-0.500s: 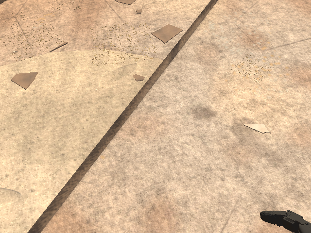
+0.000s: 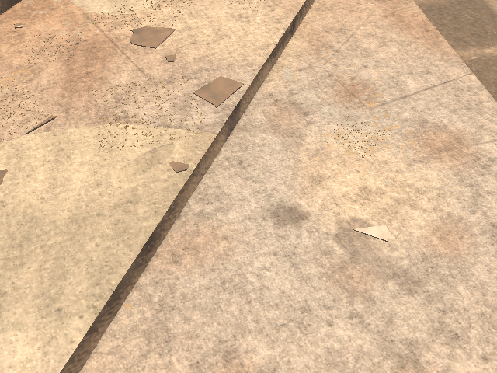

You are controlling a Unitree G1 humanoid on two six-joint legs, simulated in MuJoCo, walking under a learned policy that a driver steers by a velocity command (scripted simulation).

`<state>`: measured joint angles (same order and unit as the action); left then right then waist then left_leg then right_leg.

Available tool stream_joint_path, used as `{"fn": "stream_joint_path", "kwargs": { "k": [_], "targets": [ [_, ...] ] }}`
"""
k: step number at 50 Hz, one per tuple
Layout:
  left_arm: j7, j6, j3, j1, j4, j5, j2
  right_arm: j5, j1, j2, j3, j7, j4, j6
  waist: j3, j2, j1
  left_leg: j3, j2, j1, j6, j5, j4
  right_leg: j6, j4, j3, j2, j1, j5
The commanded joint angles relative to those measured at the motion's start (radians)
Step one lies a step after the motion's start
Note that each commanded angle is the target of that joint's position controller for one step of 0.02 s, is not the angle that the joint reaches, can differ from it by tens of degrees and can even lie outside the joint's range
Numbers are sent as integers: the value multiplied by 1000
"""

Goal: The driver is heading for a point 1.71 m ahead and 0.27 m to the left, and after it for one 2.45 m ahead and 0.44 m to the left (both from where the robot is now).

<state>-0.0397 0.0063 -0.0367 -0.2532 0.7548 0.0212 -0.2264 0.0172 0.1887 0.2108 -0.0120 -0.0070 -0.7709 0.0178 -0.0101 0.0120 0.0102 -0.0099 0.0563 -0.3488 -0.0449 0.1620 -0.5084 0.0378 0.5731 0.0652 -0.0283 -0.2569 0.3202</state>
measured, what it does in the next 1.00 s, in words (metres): walks ahead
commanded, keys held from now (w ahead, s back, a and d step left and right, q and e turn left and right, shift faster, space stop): no key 0.50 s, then w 0.50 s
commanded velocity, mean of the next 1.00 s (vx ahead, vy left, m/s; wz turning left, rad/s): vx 0.15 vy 0.00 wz -0.01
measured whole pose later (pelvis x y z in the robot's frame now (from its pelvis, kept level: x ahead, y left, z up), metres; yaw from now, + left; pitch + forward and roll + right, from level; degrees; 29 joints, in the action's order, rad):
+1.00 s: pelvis +0.16 +0.00 +0.02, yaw +1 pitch +2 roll +0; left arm 0.01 -0.09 -0.06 -0.18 0.75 -0.02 -0.27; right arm 0.00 0.44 0.20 -0.03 0.01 -0.96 0.08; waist 0.02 -0.04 0.07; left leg -0.01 0.05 -0.01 -0.05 0.25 -0.22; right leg -0.01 0.94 0.00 -0.11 -0.65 0.14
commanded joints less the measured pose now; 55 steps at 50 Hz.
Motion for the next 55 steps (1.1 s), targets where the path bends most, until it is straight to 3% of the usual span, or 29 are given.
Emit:
{"fn": "stream_joint_path", "kwargs": {
  "k": [1,11,25,26,28,30,32,33,34,36,37,38,39,40,41,42,43,45,50,53,55],
  "targets": [
    [2,-37,-22,7,-48,-2,-85,0,-40,84,-26,-5,67,16,18,-93,7,88,-75,81,-21,125,64,-68,-135,46,-44,-89,21],
    [-1,-47,-24,-48,-35,-11,-88,-9,-39,81,-31,-6,33,8,38,-19,-6,92,-81,126,-21,-80,11,-66,-100,34,-23,-48,-128],
    [-5,-42,-22,-66,2,-11,-62,-15,-56,84,-40,-24,-33,-9,25,-13,-6,107,-92,138,-15,-92,16,-63,-116,12,-5,-29,-137],
    [-4,-41,-19,-97,21,-11,-48,-15,-33,70,-38,-23,-54,-11,47,-15,-9,97,-80,149,-15,31,24,-67,-133,5,2,-20,-25],
    [-5,-39,-29,-103,27,-21,-77,-29,-24,97,-49,-23,-72,-10,-22,-37,-10,70,-43,74,-25,374,3,-108,-158,27,2,-70,278],
    [-7,-54,-36,-127,22,-31,-102,-40,-56,95,-50,-18,-63,15,-99,-69,-34,62,-38,-50,-34,456,-43,-166,-230,133,-65,-67,448],
    [-5,-74,-52,-158,39,-41,-159,-50,-101,67,-46,-3,-48,55,-133,-171,-45,-17,-19,-151,-20,277,-183,-244,-353,339,-210,20,502],
    [-4,-81,-57,-142,41,-46,-174,-50,-112,70,-47,5,-44,71,-159,-189,-39,-3,-45,-165,-31,234,-205,-273,-374,400,-261,20,458],
    [0,-86,-53,-123,39,-47,-163,-51,-99,74,-49,12,-48,82,-161,-178,-23,3,-59,-142,-46,233,-178,-273,-363,390,-265,19,382],
    [14,-86,-44,-56,24,-49,-142,-54,28,77,-56,21,-102,92,-118,-157,47,-18,-40,104,-62,189,-10,-215,-290,253,-184,-59,226],
    [18,-88,-37,-13,9,-49,-123,-49,136,115,-73,20,-144,93,-79,-116,93,44,-56,271,-71,147,28,-170,-179,156,-113,-145,61],
    [17,-100,-23,23,-23,-51,-70,-42,258,199,-99,17,-174,94,-39,91,129,333,-200,431,-148,282,169,-91,142,-22,26,-300,-69],
    [11,-116,-24,19,-51,-52,-72,-36,358,258,-110,26,-184,96,14,284,149,713,-393,562,-272,286,319,-50,447,-28,88,-481,162],
    [15,-124,-36,8,-49,-67,-118,-22,288,179,-81,27,-166,101,-14,166,98,721,-424,536,-274,275,314,-69,611,48,36,-570,202],
    [24,-128,-33,-4,-35,-73,-110,-20,224,145,-70,25,-140,102,-41,100,66,608,-394,498,-245,255,307,-96,659,55,-10,-593,120],
    [30,-130,-32,3,-29,-66,-99,-19,187,139,-65,26,-127,99,-51,46,48,516,-360,461,-213,243,328,-109,642,40,-49,-598,30],
    [34,-130,-36,24,-33,-55,-100,-20,168,122,-55,26,-122,93,-65,27,39,434,-330,429,-191,169,349,-108,606,23,-78,-590,-34],
    [47,-122,-36,30,-34,-45,-85,-19,195,97,-42,23,-133,80,-59,57,30,304,-271,387,-166,33,378,-86,551,-16,-99,-547,-107],
    [61,-115,-6,211,-100,-37,-35,-16,238,163,-45,-1,-131,65,-89,50,65,143,-228,280,-159,-149,409,-24,202,-86,-76,-476,-276],
    [71,-114,-4,295,-126,-47,-55,-31,282,191,-50,-5,-140,68,-108,70,85,123,-248,254,-155,-135,425,-27,55,-103,-39,-375,-362],
    [78,-114,-8,324,-143,-52,-76,-39,290,190,-52,-6,-149,66,-121,72,71,120,-282,319,-141,-166,410,-53,-5,-79,-35,-375,-372]
  ]
}}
